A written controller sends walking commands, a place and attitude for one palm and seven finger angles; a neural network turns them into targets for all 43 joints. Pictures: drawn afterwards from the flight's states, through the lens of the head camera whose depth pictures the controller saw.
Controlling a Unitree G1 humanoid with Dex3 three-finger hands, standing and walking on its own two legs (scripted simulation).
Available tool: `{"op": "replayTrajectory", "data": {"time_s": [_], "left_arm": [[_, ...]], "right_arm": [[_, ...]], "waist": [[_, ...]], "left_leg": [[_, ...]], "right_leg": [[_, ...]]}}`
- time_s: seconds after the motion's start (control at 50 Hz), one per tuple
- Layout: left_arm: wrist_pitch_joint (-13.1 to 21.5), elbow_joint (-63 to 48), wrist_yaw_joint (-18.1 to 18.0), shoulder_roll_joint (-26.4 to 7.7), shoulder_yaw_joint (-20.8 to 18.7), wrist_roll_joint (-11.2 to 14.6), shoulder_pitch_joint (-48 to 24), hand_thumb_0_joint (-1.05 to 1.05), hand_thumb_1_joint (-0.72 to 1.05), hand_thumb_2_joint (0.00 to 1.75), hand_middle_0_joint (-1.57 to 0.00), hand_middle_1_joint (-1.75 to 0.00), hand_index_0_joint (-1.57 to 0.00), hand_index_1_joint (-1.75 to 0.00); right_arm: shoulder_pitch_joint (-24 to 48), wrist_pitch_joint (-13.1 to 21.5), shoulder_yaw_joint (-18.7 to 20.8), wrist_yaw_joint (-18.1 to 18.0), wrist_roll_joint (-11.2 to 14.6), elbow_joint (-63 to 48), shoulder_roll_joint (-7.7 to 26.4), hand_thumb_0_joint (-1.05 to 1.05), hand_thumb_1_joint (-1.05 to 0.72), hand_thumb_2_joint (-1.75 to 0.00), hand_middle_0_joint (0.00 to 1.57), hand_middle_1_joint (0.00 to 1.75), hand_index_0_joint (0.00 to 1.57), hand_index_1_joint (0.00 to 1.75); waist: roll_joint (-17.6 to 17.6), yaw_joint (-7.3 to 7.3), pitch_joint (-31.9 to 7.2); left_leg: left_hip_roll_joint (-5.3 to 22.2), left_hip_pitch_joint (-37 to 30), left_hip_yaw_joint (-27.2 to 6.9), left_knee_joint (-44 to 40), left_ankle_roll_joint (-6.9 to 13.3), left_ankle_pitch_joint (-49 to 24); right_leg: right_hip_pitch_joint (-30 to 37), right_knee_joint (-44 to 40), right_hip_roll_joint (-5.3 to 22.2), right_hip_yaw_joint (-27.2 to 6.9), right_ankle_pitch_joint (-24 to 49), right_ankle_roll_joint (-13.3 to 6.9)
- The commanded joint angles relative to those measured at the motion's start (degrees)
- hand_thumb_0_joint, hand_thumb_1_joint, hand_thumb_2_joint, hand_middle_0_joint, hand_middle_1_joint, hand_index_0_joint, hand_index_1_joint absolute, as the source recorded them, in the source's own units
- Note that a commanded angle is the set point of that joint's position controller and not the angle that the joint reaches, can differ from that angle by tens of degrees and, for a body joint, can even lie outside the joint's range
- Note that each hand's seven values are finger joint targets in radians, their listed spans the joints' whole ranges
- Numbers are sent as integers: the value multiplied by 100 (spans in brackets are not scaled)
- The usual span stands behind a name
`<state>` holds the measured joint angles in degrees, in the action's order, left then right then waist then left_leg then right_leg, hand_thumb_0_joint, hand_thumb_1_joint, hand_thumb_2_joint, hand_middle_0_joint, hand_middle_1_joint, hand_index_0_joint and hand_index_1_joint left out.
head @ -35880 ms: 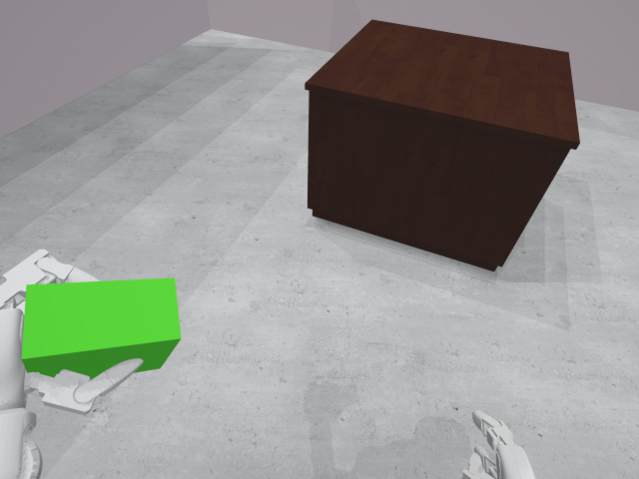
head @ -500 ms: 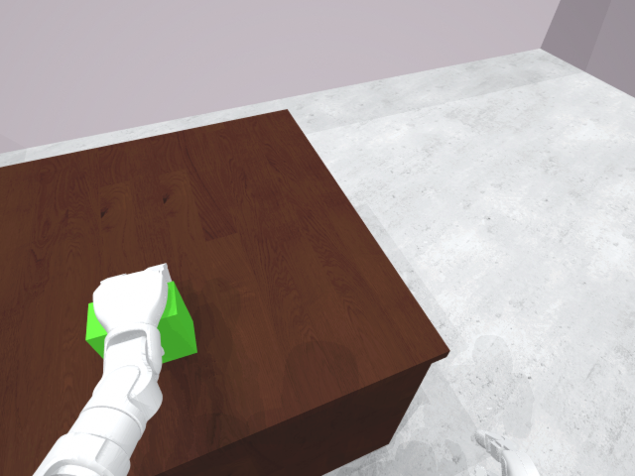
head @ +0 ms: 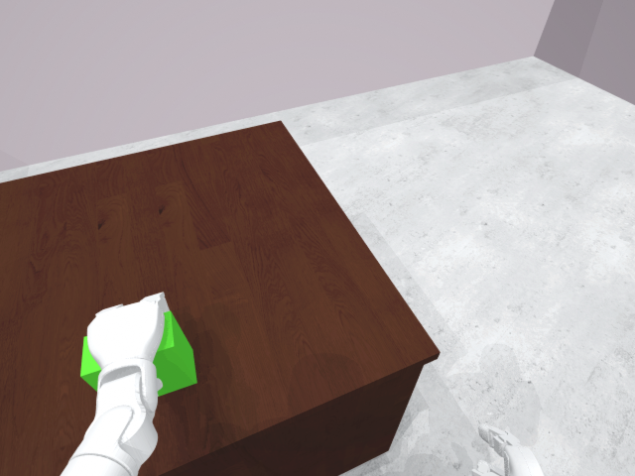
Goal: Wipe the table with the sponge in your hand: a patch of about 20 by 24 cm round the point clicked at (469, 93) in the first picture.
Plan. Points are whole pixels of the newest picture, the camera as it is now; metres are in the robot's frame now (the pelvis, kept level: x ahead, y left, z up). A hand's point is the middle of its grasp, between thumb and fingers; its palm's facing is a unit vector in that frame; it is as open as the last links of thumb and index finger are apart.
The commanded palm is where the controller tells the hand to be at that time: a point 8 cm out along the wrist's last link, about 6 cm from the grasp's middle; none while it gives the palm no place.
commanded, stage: wipe back along the first lane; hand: left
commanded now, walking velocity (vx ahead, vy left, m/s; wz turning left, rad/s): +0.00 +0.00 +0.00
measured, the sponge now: (148, 367) +0.27 +0.28 -0.05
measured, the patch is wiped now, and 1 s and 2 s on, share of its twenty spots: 1.00 1.00 1.00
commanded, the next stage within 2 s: lift the sponge slowly off the table in 0.34 s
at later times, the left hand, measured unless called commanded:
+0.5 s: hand (145, 361) +0.26 +0.27 -0.01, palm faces -0.06 -0.05 -1.00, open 9.7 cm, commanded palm +0.22 +0.26 +0.02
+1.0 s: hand (141, 373) +0.24 +0.27 +0.00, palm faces -0.06 -0.12 -0.99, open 9.7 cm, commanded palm +0.21 +0.26 +0.06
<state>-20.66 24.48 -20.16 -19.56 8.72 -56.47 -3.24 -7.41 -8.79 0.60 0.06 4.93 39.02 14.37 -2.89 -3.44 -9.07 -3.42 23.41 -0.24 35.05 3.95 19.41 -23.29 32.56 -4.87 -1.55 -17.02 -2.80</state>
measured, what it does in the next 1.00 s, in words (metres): stands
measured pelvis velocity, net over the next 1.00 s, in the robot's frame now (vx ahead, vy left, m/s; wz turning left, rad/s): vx -0.01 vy -0.01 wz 0.00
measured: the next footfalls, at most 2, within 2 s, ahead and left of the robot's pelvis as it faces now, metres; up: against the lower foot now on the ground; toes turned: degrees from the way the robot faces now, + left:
none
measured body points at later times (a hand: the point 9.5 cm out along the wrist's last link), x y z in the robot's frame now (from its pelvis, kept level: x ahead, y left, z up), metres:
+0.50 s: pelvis -0.01 -0.01 +0.00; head +0.00 -0.02 +0.45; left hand +0.26 +0.27 +0.04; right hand +0.20 -0.23 -0.10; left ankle -0.02 +0.07 -0.73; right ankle -0.01 -0.10 -0.73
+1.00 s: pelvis -0.01 -0.01 +0.01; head -0.02 -0.02 +0.45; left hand +0.24 +0.27 +0.05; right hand +0.20 -0.23 -0.09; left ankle -0.02 +0.07 -0.73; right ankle -0.01 -0.10 -0.73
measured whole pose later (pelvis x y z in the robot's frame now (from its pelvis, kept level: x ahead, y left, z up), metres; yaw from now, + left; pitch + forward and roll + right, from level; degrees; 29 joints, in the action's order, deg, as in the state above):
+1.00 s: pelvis -0.01 -0.01 +0.01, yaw +0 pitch +4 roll -1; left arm -19.7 18.6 -16.3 -18.6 8.6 -55.1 1.3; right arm -4.5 -7.3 0.5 -1.2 4.5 39.3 13.5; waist -3.1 -5.0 -6.3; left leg -3.3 18.1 -0.4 32.0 3.6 17.7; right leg -18.2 30.0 -4.9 -1.7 -15.6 -3.2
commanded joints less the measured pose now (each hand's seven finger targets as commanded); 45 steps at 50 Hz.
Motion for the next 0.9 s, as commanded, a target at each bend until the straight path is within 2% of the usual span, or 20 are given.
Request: {"op": "replayTrajectory", "data": {"time_s": [0.0, 0.08, 0.1, 0.18, 0.2, 0.26, 0.28, 0.3, 0.36, 0.4, 0.46, 0.5, 0.54, 0.58, 0.6, 0.62, 0.7, 0.78, 0.8, 0.88], "left_arm": [[-44, -303, 293, -186, -147, 367, 281, 0, 10, 130, -120, -160, -120, -160], [-55, -292, 320, -92, 22, 305, 327, 0, 10, 130, -120, -160, -120, -160], [-48, -378, 314, -252, -198, 359, 373, 0, 10, 130, -120, -160, -120, -160], [-41, -226, 315, -136, 24, 216, 142, 0, 10, 130, -120, -160, -120, -160], [-29, -287, 311, -214, -109, 235, 13, 0, 10, 130, -120, -160, -120, -160], [-4, -172, 304, -38, 84, 179, 63, 0, 10, 130, -120, -160, -120, -160], [16, -104, 293, -102, 26, 152, 120, 0, 10, 130, -120, -160, -120, -160], [38, -186, 293, -174, -96, 189, 105, 0, 10, 130, -120, -160, -120, -160], [45, -108, 294, -40, 94, 184, 82, 0, 10, 130, -120, -160, -120, -160], [3, -177, 285, -250, -172, 251, 20, 0, 10, 130, -120, -160, -120, -160], [-12, -158, 306, -236, -80, 221, -108, 0, 10, 130, -120, -160, -120, -160], [9, -428, 305, -405, -248, 215, -282, 0, 10, 130, -120, -160, -120, -160], [35, -546, 305, -220, -61, 220, -38, 0, 10, 130, -120, -160, -120, -160], [47, -545, 309, -373, -194, 228, 56, 0, 10, 130, -120, -160, -120, -160], [64, -748, 313, -430, -272, 255, -81, 0, 10, 130, -120, -160, -120, -160], [58, -766, 311, -301, -86, 245, -195, 0, 10, 130, -120, -160, -120, -160], [110, -1041, 280, -627, -456, 274, -238, 0, 10, 130, -120, -160, -120, -160], [123, -1175, 282, -517, -294, 186, -23, 0, 10, 130, -120, -160, -120, -160], [132, -1357, 283, -632, -428, 195, -169, 0, 10, 130, -120, -160, -120, -160], [106, -1426, 291, -586, -257, 95, -430, 0, 10, 130, -120, -160, -120, -160]], "right_arm": [[1009, 300, 195, -30, -10, -926, 677, 0, -90, -90, 20, 30, 20, 30], [996, 314, 170, -41, -13, -902, 657, 0, -90, -90, 20, 30, 20, 30], [1052, 317, 175, -50, -12, -928, 671, 0, -90, -90, 20, 30, 20, 30], [1004, 325, 151, -64, -12, -898, 649, 0, -90, -90, 20, 30, 20, 30], [1036, 325, 167, -71, -18, -904, 654, 0, -90, -90, 20, 30, 20, 30], [982, 341, 172, -69, -25, -928, 633, 0, -90, -90, 20, 30, 20, 30], [964, 343, 176, -69, -30, -907, 638, 0, -90, -90, 20, 30, 20, 30], [1014, 342, 178, -69, -31, -927, 646, 0, -90, -90, 20, 30, 20, 30], [985, 327, 168, -72, -30, -935, 637, 0, -90, -90, 20, 30, 20, 30], [1030, 323, 171, -90, -20, -952, 654, 0, -90, -90, 20, 30, 20, 30], [987, 308, 153, -124, -20, -947, 643, 0, -90, -90, 20, 30, 20, 30], [1057, 313, 162, -132, -19, -960, 648, 0, -90, -90, 20, 30, 20, 30], [1043, 339, 179, -111, -23, -994, 596, 0, -90, -90, 20, 30, 20, 30], [1050, 337, 174, -107, -26, -969, 612, 0, -90, -90, 20, 30, 20, 30], [1133, 340, 168, -116, -32, -995, 622, 0, -90, -90, 20, 30, 20, 30], [1092, 339, 175, -129, -33, -989, 601, 0, -90, -90, 20, 30, 20, 30], [1181, 374, 187, -139, -36, -968, 619, 0, -90, -90, 20, 30, 20, 30], [1187, 402, 190, -112, -56, -955, 585, 0, -90, -90, 20, 30, 20, 30], [1265, 410, 194, -105, -49, -963, 584, 0, -90, -90, 20, 30, 20, 30], [1270, 431, 190, -117, -62, -933, 561, 0, -90, -90, 20, 30, 20, 30]], "waist": [[750, -129, -578], [807, -63, -403], [735, -136, -440], [627, -52, -316], [584, -91, -401], [607, -65, -458], [708, -76, -526], [584, -119, -598], [740, -29, -423], [724, -108, -507], [760, -54, -511], [513, -101, -682], [467, -102, -724], [630, -104, -624], [479, -138, -689], [500, -51, -554], [419, -153, -708], [449, -149, -635], [240, -182, -628], [223, -138, -529]], "left_leg": [[178, -316, -405, -440, -188, -1715], [158, -309, -355, -447, -174, -1594], [164, -292, -389, -487, -178, -1587], [148, -301, -381, -467, -193, -1507], [159, -337, -396, -467, -190, -1542], [148, -351, -369, -395, -191, -1568], [140, -340, -379, -363, -194, -1604], [146, -348, -392, -360, -198, -1664], [134, -251, -370, -338, -186, -1530], [135, -202, -385, -382, -170, -1459], [112, -210, -340, -363, -146, -1384], [125, -327, -384, -395, -157, -1509], [136, -461, -370, -365, -146, -1643], [127, -396, -379, -404, -141, -1575], [135, -426, -425, -450, -143, -1591], [145, -473, -401, -454, -127, -1518], [155, -583, -435, -535, -131, -1623], [151, -663, -432, -574, -138, -1740], [173, -740, -479, -620, -149, -1776], [175, -873, -490, -684, -135, -1635]], "right_leg": [[774, -336, 195, -309, 1999, -269], [720, -377, 201, -309, 1943, -249], [766, -379, 192, -349, 1914, -269], [584, -375, 185, -307, 1740, -265], [604, -362, 165, -344, 1764, -290], [548, -310, 174, -290, 1781, -276], [565, -295, 171, -315, 1844, -274], [601, -267, 166, -361, 1951, -302], [516, -284, 176, -348, 1863, -264], [610, -300, 170, -384, 1811, -277], [640, -334, 192, -377, 1760, -242], [708, -306, 179, -418, 1827, -285], [738, -297, 191, -331, 1907, -263], [792, -351, 190, -391, 1902, -255], [814, -347, 175, -433, 1886, -282], [741, -374, 179, -382, 1743, -254], [936, -426, 175, -468, 1896, -283], [1008, -452, 197, -434, 1988, -261], [986, -462, 177, -468, 1919, -299], [916, -567, 171, -413, 1577, -281]]}}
